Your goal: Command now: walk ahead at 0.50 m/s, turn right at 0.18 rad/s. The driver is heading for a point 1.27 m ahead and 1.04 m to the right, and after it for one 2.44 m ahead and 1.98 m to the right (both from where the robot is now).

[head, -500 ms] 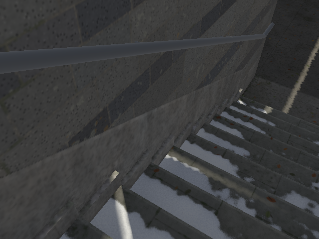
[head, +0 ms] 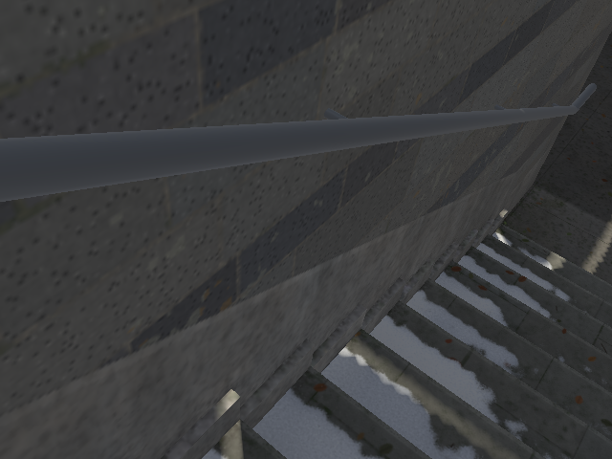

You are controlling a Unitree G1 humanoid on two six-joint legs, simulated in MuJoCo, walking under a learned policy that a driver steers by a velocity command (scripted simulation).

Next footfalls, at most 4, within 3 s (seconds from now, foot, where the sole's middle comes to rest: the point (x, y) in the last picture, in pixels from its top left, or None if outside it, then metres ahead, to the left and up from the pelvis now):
0.36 right None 0.26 -0.26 -0.93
0.84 left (340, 457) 0.65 -0.17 -1.08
1.42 right None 0.63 -0.66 -1.23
2.02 left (515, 418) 0.92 -0.83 -1.38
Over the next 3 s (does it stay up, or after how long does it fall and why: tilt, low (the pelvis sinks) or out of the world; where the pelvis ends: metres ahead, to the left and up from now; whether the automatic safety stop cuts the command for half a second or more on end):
stays up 1.09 -1.20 -0.78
